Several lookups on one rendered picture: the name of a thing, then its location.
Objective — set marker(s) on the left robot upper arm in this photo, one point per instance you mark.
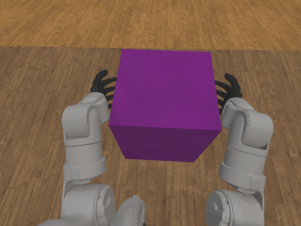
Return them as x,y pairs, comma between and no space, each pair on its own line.
86,205

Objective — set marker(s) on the robot left thigh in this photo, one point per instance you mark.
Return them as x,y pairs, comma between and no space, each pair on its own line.
132,212

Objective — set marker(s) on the right robot hand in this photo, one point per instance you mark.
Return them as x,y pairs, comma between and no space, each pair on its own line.
233,91

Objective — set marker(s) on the carton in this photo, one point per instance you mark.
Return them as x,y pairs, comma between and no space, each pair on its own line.
165,105

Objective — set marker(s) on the left robot forearm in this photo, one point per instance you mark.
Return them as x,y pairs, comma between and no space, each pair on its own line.
82,133

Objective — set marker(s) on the left robot hand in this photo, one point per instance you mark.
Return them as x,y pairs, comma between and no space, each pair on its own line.
98,85

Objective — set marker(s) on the right robot upper arm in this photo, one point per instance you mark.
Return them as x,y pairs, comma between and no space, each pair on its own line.
232,208

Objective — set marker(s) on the right robot forearm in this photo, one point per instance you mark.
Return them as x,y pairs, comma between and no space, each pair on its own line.
250,133

